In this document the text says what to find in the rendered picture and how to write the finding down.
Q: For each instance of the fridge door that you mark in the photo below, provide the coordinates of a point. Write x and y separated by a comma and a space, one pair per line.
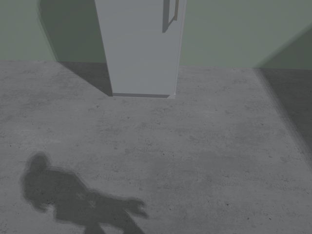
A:
141, 43

